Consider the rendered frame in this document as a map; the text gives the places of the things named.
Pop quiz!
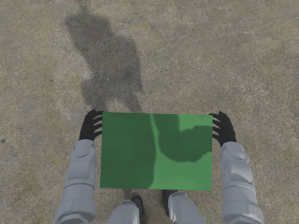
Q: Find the carton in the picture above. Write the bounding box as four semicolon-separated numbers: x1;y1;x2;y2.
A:
100;112;213;191

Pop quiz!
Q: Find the right robot forearm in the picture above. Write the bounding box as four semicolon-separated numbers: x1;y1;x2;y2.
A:
220;141;264;224

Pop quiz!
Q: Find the left robot forearm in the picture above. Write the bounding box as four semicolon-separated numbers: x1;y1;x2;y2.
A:
52;139;98;224

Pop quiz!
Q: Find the left robot hand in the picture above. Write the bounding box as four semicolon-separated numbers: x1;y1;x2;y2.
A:
78;109;104;141

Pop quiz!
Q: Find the right robot hand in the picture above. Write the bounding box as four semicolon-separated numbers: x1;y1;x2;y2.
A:
208;111;236;147

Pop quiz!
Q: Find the robot left thigh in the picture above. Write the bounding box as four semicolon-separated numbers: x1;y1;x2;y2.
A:
107;203;139;224

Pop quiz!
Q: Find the left robot shin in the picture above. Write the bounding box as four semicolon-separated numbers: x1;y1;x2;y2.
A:
121;200;140;224

